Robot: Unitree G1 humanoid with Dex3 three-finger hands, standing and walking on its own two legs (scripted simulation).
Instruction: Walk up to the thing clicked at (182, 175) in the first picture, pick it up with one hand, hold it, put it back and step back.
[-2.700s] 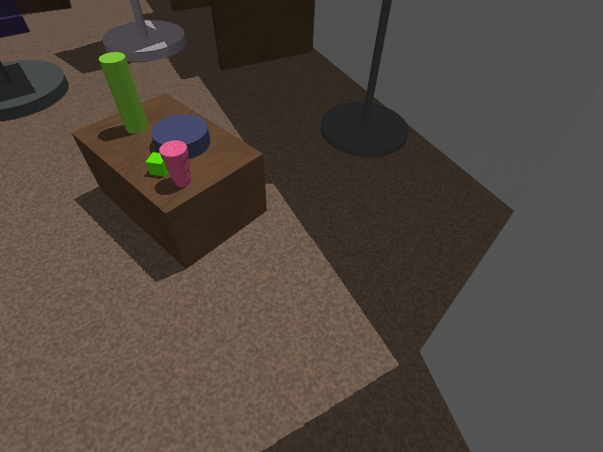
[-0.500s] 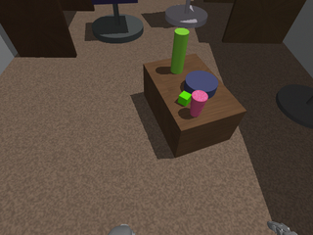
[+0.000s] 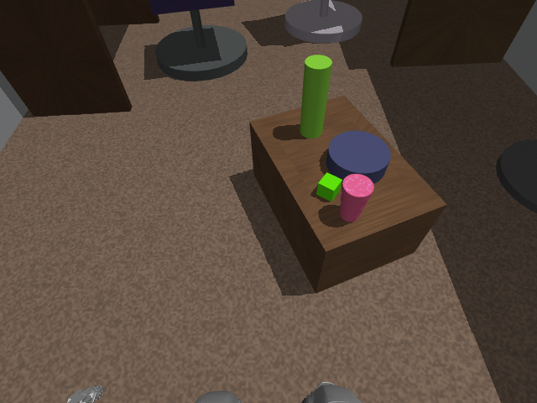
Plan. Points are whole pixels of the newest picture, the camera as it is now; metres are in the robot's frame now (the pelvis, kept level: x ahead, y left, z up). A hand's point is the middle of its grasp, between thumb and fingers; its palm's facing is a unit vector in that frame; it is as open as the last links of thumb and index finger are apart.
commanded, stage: walk up
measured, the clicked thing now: (353, 200) +0.71 -0.25 -0.34
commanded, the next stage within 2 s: stand in 1.34 s
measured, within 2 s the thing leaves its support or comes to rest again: neither
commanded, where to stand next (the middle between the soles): +0.11 -0.01 m, yaw -3 degrees
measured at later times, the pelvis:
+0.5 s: pelvis +0.03 +0.03 +0.02, yaw -2 degrees
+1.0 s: pelvis +0.04 +0.02 +0.03, yaw -3 degrees
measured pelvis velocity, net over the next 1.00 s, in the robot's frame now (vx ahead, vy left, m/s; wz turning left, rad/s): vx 0.04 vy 0.02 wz -0.05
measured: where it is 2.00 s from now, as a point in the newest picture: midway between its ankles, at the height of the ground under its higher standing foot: outside the picture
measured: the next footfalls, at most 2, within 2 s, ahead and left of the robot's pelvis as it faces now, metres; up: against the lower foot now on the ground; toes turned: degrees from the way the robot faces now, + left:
left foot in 0.12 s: +0.07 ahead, +0.15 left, +0.00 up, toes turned +1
